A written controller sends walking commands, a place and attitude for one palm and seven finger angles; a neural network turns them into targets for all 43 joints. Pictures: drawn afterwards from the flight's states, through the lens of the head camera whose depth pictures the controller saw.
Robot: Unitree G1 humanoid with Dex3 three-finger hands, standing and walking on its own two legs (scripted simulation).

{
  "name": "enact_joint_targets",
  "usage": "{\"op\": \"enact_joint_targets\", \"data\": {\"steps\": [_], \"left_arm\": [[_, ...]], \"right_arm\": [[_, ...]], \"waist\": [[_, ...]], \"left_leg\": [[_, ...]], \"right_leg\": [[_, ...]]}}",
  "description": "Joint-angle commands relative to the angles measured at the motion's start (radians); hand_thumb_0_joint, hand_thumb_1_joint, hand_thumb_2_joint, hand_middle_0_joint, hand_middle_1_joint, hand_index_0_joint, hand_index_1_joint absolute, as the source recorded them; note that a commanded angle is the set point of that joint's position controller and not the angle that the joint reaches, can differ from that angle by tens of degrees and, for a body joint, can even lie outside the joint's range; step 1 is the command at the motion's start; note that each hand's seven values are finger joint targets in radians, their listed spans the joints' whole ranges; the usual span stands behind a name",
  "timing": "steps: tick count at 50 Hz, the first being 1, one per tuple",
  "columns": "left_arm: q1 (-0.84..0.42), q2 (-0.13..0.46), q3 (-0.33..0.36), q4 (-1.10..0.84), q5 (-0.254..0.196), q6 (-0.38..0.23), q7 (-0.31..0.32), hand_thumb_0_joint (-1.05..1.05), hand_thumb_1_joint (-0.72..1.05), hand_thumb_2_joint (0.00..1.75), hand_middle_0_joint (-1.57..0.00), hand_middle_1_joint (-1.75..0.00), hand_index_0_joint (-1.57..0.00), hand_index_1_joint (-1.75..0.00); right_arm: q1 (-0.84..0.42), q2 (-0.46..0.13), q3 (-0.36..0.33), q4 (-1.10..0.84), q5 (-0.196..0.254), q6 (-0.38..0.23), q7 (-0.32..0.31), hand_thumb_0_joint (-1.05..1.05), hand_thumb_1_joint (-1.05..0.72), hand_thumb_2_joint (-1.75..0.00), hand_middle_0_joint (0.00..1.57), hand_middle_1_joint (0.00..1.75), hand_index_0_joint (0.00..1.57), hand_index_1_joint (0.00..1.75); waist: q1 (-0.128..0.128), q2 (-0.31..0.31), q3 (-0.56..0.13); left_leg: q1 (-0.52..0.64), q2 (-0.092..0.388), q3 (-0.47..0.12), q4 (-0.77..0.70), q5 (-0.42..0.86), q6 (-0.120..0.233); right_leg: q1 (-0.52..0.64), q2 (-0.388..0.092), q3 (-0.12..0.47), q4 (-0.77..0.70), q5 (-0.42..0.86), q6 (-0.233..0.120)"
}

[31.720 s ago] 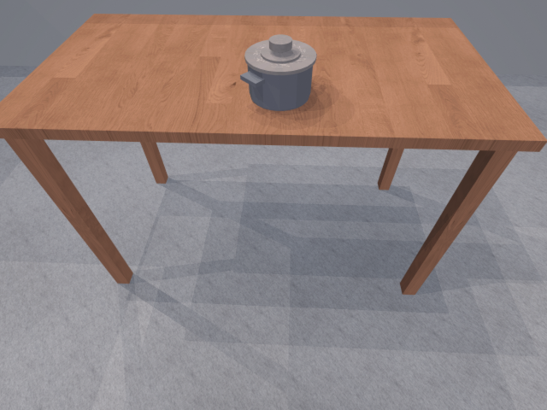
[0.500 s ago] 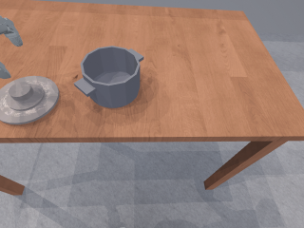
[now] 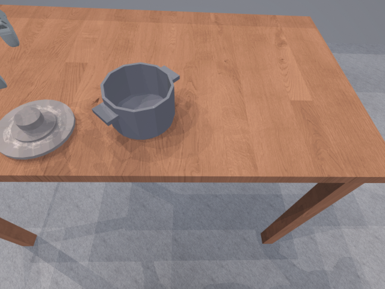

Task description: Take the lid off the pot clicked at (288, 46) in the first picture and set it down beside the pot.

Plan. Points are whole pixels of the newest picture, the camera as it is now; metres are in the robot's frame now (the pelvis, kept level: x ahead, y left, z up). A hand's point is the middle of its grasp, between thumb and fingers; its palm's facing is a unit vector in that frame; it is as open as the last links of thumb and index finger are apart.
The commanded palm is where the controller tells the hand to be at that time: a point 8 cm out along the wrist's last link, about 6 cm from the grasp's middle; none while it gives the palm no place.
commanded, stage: draw the hand back to the body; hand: left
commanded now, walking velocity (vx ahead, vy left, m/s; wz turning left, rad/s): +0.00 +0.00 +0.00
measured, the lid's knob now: (29, 118) +0.46 +0.33 +0.07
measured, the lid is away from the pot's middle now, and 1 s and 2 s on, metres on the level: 0.24 0.24 0.24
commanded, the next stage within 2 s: none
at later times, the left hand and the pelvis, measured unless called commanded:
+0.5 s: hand out of the picture +0.43 +0.32 +0.21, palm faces -0.23 -0.10 -0.97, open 11.1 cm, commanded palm +0.40 +0.32 +0.28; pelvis +0.00 -0.02 +0.00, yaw +0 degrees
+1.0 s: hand out of the picture +0.39 +0.25 +0.27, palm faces +0.50 -0.84 -0.22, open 10.0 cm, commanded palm +0.33 +0.29 +0.27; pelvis +0.02 -0.04 +0.01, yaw -2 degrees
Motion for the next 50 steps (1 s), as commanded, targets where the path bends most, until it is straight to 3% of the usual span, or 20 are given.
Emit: {"op": "enact_joint_targets", "data": {"steps": [1, 2, 4, 5, 9, 10, 17, 19, 21, 24, 25, 27, 29, 30, 32, 35, 36, 42, 47, 50], "left_arm": [[-0.5, 0.254, 0.084, -0.229, 0.015, -0.006, 0.043, 0.0, -0.04, 0.7, -0.37, -0.82, -0.37, -0.82], [-0.465, 0.281, 0.113, -0.216, 0.018, -0.009, 0.045, 0.0, -0.04, 0.7, -0.37, -0.82, -0.37, -0.82], [-0.435, 0.281, 0.127, -0.267, 0.005, -0.021, 0.043, 0.0, -0.04, 0.7, -0.37, -0.82, -0.37, -0.82], [-0.432, 0.33, 0.17, -0.289, 0.013, -0.019, 0.05, 0.0, -0.04, 0.7, -0.37, -0.82, -0.37, -0.82], [-0.284, 0.269, 0.151, -0.263, -0.006, -0.013, 0.045, 0.0, -0.04, 0.7, -0.37, -0.82, -0.37, -0.82], [-0.261, 0.303, 0.181, -0.277, -0.007, -0.006, 0.048, 0.0, -0.04, 0.7, -0.37, -0.82, -0.37, -0.82], [-0.134, 0.385, 0.291, -0.524, -0.047, 0.005, 0.048, 0.0, -0.04, 0.7, -0.37, -0.82, -0.37, -0.82], [-0.077, 0.372, 0.298, -0.578, -0.067, 0.008, 0.043, 0.0, -0.04, 0.7, -0.37, -0.82, -0.37, -0.82], [-0.001, 0.356, 0.309, -0.556, -0.082, 0.019, 0.038, 0.0, -0.04, 0.7, -0.37, -0.82, -0.37, -0.82], [0.027, 0.326, 0.291, -0.628, -0.101, 0.035, 0.028, 0.0, -0.04, 0.7, -0.37, -0.82, -0.37, -0.82], [-0.1, 0.135, 0.492, -0.659, -0.696, -0.032, 0.218, 0.0, -0.04, 0.7, -0.37, -0.82, -0.37, -0.82], [0.084, 0.03, 0.411, -0.673, -0.767, -0.052, 0.358, 0.0, -0.04, 0.7, -0.37, -0.82, -0.37, -0.82], [0.142, 0.013, 0.469, -0.7, -0.903, -0.066, 0.436, 0.0, -0.04, 0.7, -0.37, -0.82, -0.37, -0.82], [0.145, 0.066, 0.532, -0.763, -0.931, -0.075, 0.476, 0.0, -0.04, 0.7, -0.37, -0.82, -0.37, -0.82], [0.128, 0.087, 0.583, -0.837, -0.967, -0.089, 0.533, 0.0, 0.01, 0.71, -0.36, -0.79, -0.36, -0.79], [0.139, 0.027, 0.573, -0.919, -0.996, -0.106, 0.583, 0.0, 0.08, 0.72, -0.35, -0.76, -0.35, -0.76], [0.195, 0.008, 0.581, -0.909, -1.006, -0.106, 0.594, 0.0, 0.1, 0.73, -0.34, -0.74, -0.34, -0.74], [0.425, -0.019, 0.639, -0.969, -1.041, -0.106, 0.617, 0.0, 0.24, 0.76, -0.32, -0.66, -0.32, -0.66], [0.483, -0.057, 0.642, -1.123, -1.049, -0.124, 0.625, 0.0, 0.36, 0.78, -0.3, -0.6, -0.3, -0.6], [0.574, -0.06, 0.67, -1.126, -1.053, -0.118, 0.627, 0.0, 0.43, 0.8, -0.28, -0.56, -0.28, -0.56]], "right_arm": [[0.061, -0.182, -0.058, -0.068, -0.011, -0.022, -0.015, 0.0, -0.9, -0.9, 0.2, 0.3, 0.2, 0.3], [0.06, -0.18, -0.057, -0.074, -0.011, -0.021, -0.017, 0.0, -0.9, -0.9, 0.2, 0.3, 0.2, 0.3], [0.044, -0.176, -0.059, -0.087, -0.009, -0.019, -0.014, 0.0, -0.9, -0.9, 0.2, 0.3, 0.2, 0.3], [0.04, -0.18, -0.062, -0.095, -0.014, -0.009, -0.009, 0.0, -0.9, -0.9, 0.2, 0.3, 0.2, 0.3], [0.018, -0.17, -0.066, -0.118, -0.009, 0.006, 0.002, 0.0, -0.9, -0.9, 0.2, 0.3, 0.2, 0.3], [0.008, -0.174, -0.067, -0.125, -0.01, 0.015, 0.005, 0.0, -0.9, -0.9, 0.2, 0.3, 0.2, 0.3], [-0.052, -0.163, -0.073, -0.183, -0.007, 0.024, 0.013, 0.0, -0.9, -0.9, 0.2, 0.3, 0.2, 0.3], [-0.077, -0.163, -0.072, -0.195, -0.006, 0.023, 0.017, 0.0, -0.9, -0.9, 0.2, 0.3, 0.2, 0.3], [-0.075, -0.159, -0.07, -0.193, -0.005, 0.027, 0.016, 0.0, -0.9, -0.9, 0.2, 0.3, 0.2, 0.3], [-0.105, -0.162, -0.069, -0.21, -0.003, 0.03, 0.017, 0.0, -0.9, -0.9, 0.2, 0.3, 0.2, 0.3], [0.037, -0.107, -0.07, -0.243, 0.002, -0.041, 0.014, 0.0, -0.9, -0.9, 0.2, 0.3, 0.2, 0.3], [-0.038, -0.125, -0.045, -0.241, -0.004, -0.083, -0.006, 0.0, -0.9, -0.9, 0.2, 0.3, 0.2, 0.3], [-0.055, -0.142, -0.046, -0.234, -0.015, -0.109, -0.026, 0.0, -0.9, -0.9, 0.2, 0.3, 0.2, 0.3], [-0.054, -0.144, -0.045, -0.227, -0.019, -0.115, -0.03, 0.0, -0.9, -0.9, 0.2, 0.3, 0.2, 0.3], [-0.078, -0.139, -0.039, -0.212, -0.027, -0.136, -0.037, 0.0, -0.9, -0.9, 0.2, 0.3, 0.2, 0.3], [-0.117, -0.12, -0.033, -0.187, -0.037, -0.174, -0.037, 0.0, -0.9, -0.9, 0.2, 0.3, 0.2, 0.3], [-0.117, -0.115, -0.033, -0.18, -0.04, -0.185, -0.038, 0.0, -0.9, -0.9, 0.2, 0.3, 0.2, 0.3], [-0.147, -0.113, -0.044, -0.17, -0.048, -0.214, -0.034, 0.0, -0.9, -0.9, 0.2, 0.3, 0.2, 0.3], [-0.178, -0.106, -0.052, -0.168, -0.052, -0.244, -0.031, 0.0, -0.9, -0.9, 0.2, 0.3, 0.2, 0.3], [-0.183, -0.107, -0.056, -0.157, -0.055, -0.246, -0.032, 0.0, -0.9, -0.9, 0.2, 0.3, 0.2, 0.3]], "waist": [[-0.009, 0.118, -0.423], [-0.002, 0.09, -0.423], [0.011, 0.122, -0.445], [0.017, 0.118, -0.468], [0.021, 0.091, -0.384], [0.024, 0.06, -0.381], [0.053, 0.091, -0.477], [0.055, 0.116, -0.462], [0.053, 0.066, -0.404], [0.053, 0.076, -0.376], [0.042, 0.087, -0.3], [0.053, 0.049, -0.288], [0.062, 0.019, -0.3], [0.073, 0.01, -0.311], [0.086, 0.054, -0.298], [0.09, 0.186, -0.232], [0.097, 0.189, -0.222], [0.124, 0.036, -0.226], [0.132, 0.055, -0.256], [0.14, 0.017, -0.244]], "left_leg": [[0.423, -0.021, 0.0, -0.032, 0.376, 0.027], [0.403, -0.023, 0.007, -0.034, 0.364, 0.029], [0.424, -0.023, 0.008, -0.03, 0.46, 0.028], [0.42, -0.023, 0.006, -0.028, 0.46, 0.027], [0.38, -0.024, 0.017, -0.028, 0.476, 0.028], [0.356, -0.025, 0.023, -0.031, 0.423, 0.03], [0.41, -0.03, 0.014, -0.013, 0.533, 0.046], [0.423, -0.028, 0.013, -0.014, 0.563, 0.043], [0.39, -0.027, 0.014, -0.017, 0.507, 0.042], [0.381, -0.03, 0.022, -0.028, 0.452, 0.039], [0.533, 0.023, 0.015, -0.068, 0.331, 0.02], [0.583, 0.059, -0.061, -0.124, 0.242, 0.012], [0.552, 0.045, -0.018, -0.12, 0.233, 0.017], [0.531, 0.039, -0.006, -0.128, 0.236, 0.016], [0.504, 0.031, 0.014, -0.144, 0.247, 0.005], [0.505, 0.031, 0.024, -0.164, 0.241, -0.005], [0.505, 0.03, 0.02, -0.167, 0.253, -0.007], [0.477, 0.026, 0.053, -0.173, 0.334, 0.001], [0.53, 0.02, 0.065, -0.166, 0.406, 0.009], [0.513, 0.013, 0.079, -0.161, 0.429, 0.013]], "right_leg": [[-0.005, 0.081, -0.058, -0.035, 0.22, -0.066], [0.015, 0.08, -0.057, -0.032, 0.227, -0.064], [0.037, 0.079, -0.057, -0.022, 0.281, -0.068], [0.052, 0.076, -0.053, -0.017, 0.274, -0.064], [0.044, 0.079, -0.058, -0.016, 0.295, -0.068], [0.058, 0.076, -0.054, -0.018, 0.284, -0.062], [0.131, 0.065, -0.038, -0.002, 0.362, -0.057], [0.128, 0.065, -0.042, -0.005, 0.367, -0.06], [0.113, 0.063, -0.049, -0.009, 0.34, -0.053], [0.115, 0.058, -0.049, -0.019, 0.326, -0.056], [0.008, 0.048, -0.059, -0.055, 0.219, -0.09], [0.014, 0.057, -0.047, -0.071, 0.154, -0.089], [0.083, 0.054, -0.028, -0.095, 0.192, -0.086], [0.131, 0.048, -0.025, -0.095, 0.222, -0.081], [0.178, 0.045, -0.023, -0.098, 0.253, -0.081], [0.177, 0.043, -0.017, -0.124, 0.243, -0.083], [0.191, 0.046, -0.022, -0.125, 0.25, -0.085], [0.284, 0.042, -0.023, -0.121, 0.377, -0.067], [0.297, 0.039, -0.018, -0.122, 0.452, -0.058], [0.324, 0.031, -0.016, -0.118, 0.521, -0.051]]}}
